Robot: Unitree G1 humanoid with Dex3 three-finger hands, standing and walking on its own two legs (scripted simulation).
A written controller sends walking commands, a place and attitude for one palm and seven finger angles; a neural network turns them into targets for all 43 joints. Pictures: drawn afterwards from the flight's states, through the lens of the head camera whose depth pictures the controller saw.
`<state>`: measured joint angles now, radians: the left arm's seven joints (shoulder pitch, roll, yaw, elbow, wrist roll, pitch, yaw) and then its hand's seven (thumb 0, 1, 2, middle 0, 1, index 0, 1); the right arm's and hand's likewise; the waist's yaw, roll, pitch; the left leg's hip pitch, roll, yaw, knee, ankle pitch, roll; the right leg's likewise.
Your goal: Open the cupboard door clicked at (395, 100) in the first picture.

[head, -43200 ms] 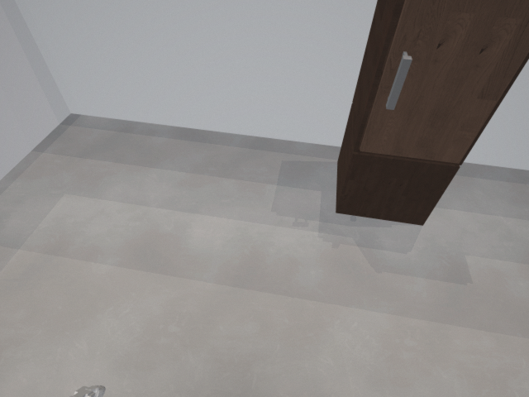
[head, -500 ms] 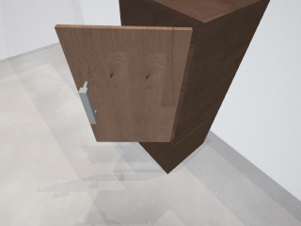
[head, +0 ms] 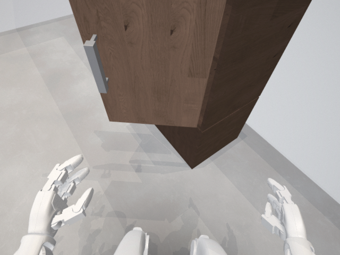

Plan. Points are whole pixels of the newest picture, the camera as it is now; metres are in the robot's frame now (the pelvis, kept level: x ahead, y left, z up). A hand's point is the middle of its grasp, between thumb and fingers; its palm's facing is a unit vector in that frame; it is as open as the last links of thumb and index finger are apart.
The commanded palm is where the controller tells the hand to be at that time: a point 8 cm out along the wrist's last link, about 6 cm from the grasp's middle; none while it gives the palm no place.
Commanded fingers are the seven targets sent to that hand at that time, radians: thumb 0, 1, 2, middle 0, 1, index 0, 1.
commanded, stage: raise the hand with hooked fingers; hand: left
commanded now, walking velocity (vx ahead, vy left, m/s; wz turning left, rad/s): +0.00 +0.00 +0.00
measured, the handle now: (99, 65) +0.61 +0.28 +0.07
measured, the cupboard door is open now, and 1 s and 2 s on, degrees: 50 50 50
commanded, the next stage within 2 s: move the hooked fingers beside the handle in 1.64 s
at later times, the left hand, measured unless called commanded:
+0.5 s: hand (66, 172) +0.27 +0.25 +0.05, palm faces +0.03 -1.00 -0.05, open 11.8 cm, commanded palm +0.24 +0.31 +0.06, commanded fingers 0.00 -0.24 0.41 -0.28 -1.03 -0.28 -1.03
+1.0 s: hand (44, 152) +0.29 +0.30 +0.08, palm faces +0.04 -1.00 -0.05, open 13.9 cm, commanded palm +0.27 +0.35 +0.08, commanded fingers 0.00 -0.50 0.30 -0.30 -1.20 -0.30 -1.20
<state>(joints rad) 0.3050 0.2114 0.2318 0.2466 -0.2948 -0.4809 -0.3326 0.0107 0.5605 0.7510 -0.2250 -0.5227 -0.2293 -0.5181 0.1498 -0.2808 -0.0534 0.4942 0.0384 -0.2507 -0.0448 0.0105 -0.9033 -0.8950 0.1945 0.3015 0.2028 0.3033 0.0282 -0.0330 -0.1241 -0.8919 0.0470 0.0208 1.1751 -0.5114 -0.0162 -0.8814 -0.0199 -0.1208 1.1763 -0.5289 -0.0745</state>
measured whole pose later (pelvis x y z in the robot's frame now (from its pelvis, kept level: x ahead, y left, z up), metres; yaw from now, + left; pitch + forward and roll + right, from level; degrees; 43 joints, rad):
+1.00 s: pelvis +0.02 +0.04 +0.03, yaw +0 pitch +14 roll -2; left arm 0.04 0.36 0.38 0.36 -0.34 -0.34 -0.45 -0.01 -0.48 0.31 -0.30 -1.19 -0.30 -1.19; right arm 0.25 -0.25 0.05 0.55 0.03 -0.20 -0.07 0.01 -0.90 -0.89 0.20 0.30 0.21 0.30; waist 0.01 0.01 -0.10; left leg -0.80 0.03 0.03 1.04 -0.48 0.03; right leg -0.76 -0.02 -0.11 0.98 -0.46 -0.02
